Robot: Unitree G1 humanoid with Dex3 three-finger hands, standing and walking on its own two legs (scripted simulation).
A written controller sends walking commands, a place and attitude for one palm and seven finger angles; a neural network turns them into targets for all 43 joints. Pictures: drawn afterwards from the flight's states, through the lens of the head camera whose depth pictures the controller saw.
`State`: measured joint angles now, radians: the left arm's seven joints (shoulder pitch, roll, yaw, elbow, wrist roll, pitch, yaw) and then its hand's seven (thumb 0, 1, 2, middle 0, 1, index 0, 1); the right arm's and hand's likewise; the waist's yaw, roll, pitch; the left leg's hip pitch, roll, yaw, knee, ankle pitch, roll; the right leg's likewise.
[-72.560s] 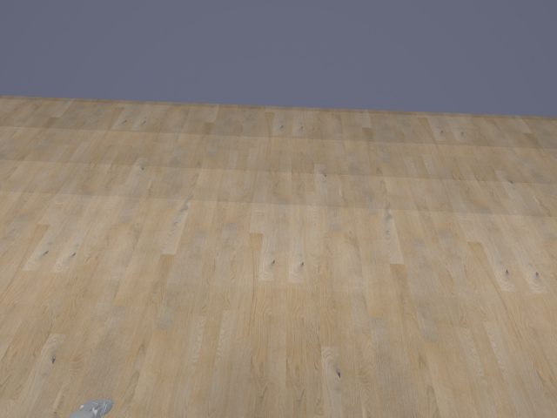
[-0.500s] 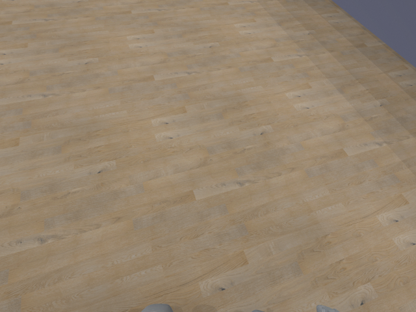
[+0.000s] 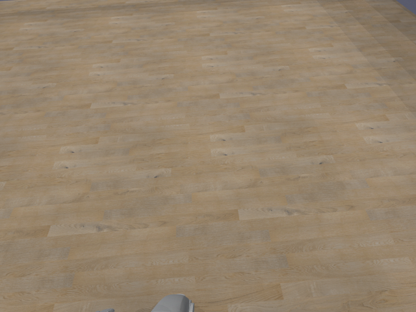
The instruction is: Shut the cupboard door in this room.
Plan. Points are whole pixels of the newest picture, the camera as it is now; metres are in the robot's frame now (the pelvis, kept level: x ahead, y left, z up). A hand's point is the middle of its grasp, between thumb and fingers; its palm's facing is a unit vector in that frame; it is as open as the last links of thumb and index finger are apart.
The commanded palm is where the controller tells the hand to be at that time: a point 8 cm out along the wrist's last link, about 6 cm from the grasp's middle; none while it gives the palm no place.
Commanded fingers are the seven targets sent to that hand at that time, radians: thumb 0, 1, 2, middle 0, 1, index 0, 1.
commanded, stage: walk to a spot facing it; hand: left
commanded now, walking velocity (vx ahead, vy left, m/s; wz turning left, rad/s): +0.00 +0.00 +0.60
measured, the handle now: out of the picture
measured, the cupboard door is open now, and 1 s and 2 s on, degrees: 34 34 34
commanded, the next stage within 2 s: turn to face it in 0.20 s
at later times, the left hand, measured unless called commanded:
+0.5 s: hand out of the picture +0.09 +0.26 -0.17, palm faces +0.26 -0.94 -0.24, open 7.4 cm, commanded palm none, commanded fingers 0.00 0.90 0.90 -0.20 -0.30 -0.20 -0.30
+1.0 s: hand (105, 287) +0.20 +0.27 -0.19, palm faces +0.00 -0.98 -0.19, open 7.4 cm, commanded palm none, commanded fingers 0.00 0.90 0.90 -0.20 -0.30 -0.20 -0.30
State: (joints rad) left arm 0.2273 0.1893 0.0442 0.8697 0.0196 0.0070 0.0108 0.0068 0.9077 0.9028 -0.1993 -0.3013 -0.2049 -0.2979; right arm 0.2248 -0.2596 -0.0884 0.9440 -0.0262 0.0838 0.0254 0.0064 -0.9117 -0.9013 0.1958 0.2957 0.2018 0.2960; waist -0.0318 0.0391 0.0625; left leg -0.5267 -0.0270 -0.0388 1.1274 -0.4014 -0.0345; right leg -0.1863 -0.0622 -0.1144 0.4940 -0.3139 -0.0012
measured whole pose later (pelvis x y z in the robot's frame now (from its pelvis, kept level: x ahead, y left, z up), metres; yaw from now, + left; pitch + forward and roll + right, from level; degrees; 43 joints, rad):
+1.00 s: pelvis +0.14 +0.07 -0.01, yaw -5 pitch +1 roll -1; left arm 0.22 0.25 0.10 0.94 0.02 0.08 -0.01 0.01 0.91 0.90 -0.20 -0.30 -0.21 -0.30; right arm 0.16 -0.20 -0.04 0.90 -0.02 0.01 -0.04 0.00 -0.91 -0.90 0.19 0.30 0.20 0.30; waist 0.02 -0.07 0.09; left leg -0.27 0.02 0.05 0.57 -0.31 0.02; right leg -0.42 0.04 0.08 0.82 -0.45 0.02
